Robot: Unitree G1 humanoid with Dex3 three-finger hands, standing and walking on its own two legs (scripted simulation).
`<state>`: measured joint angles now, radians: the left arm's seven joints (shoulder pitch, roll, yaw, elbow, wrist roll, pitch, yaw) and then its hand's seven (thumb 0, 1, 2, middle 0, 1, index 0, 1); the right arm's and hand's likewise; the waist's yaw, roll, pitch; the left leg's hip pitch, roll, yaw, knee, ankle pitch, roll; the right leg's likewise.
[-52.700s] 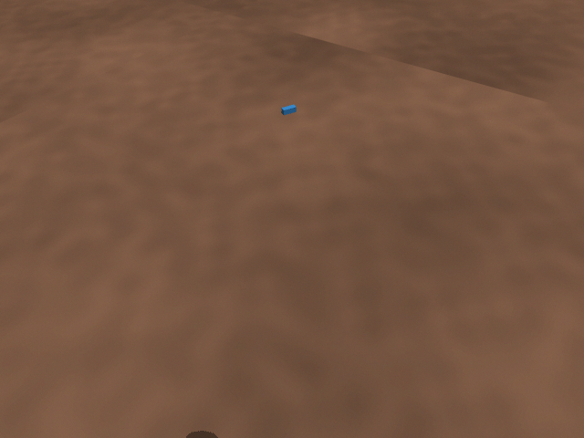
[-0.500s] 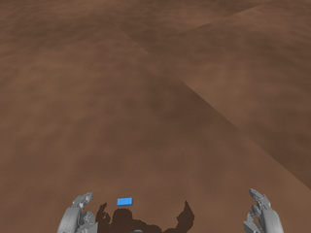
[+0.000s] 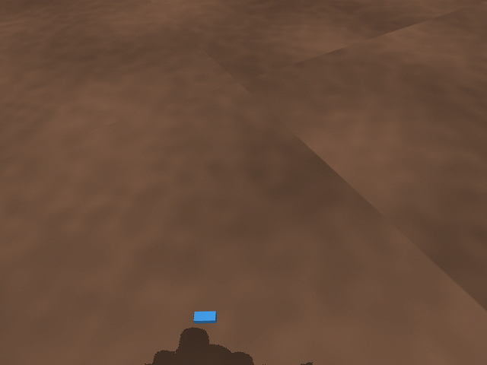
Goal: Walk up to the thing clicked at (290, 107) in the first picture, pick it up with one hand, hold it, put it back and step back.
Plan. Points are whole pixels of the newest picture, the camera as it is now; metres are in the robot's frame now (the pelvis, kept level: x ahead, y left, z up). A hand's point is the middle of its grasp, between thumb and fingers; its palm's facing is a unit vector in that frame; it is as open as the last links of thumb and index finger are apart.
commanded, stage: stand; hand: left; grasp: from above
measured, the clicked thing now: (205, 317) +0.41 +0.23 -0.75
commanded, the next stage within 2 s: step back in 2.00 s
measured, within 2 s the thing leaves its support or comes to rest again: neither
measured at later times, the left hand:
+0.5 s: hand out of the picture +0.03 +0.23 -0.15, palm faces +0.03 -0.94 -0.33, open 7.4 cm
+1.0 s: hand out of the picture +0.07 +0.23 -0.15, palm faces +0.02 -0.94 -0.33, open 7.4 cm
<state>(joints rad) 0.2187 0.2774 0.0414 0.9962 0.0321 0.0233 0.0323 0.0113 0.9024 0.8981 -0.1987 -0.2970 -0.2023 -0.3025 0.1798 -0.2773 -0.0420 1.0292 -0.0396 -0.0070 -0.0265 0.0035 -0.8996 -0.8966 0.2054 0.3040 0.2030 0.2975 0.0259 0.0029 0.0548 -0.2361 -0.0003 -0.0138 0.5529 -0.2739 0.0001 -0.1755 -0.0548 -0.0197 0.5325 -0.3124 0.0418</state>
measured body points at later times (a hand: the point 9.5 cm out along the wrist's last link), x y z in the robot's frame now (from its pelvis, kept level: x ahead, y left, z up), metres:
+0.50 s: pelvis -0.01 -0.01 +0.01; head -0.01 -0.01 +0.46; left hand +0.03 +0.28 -0.13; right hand +0.05 -0.29 -0.13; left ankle +0.02 +0.12 -0.73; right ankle -0.02 -0.15 -0.73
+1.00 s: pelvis +0.01 -0.01 +0.01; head +0.01 -0.02 +0.46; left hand +0.07 +0.28 -0.12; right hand +0.08 -0.30 -0.13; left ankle +0.02 +0.12 -0.73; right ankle -0.02 -0.15 -0.73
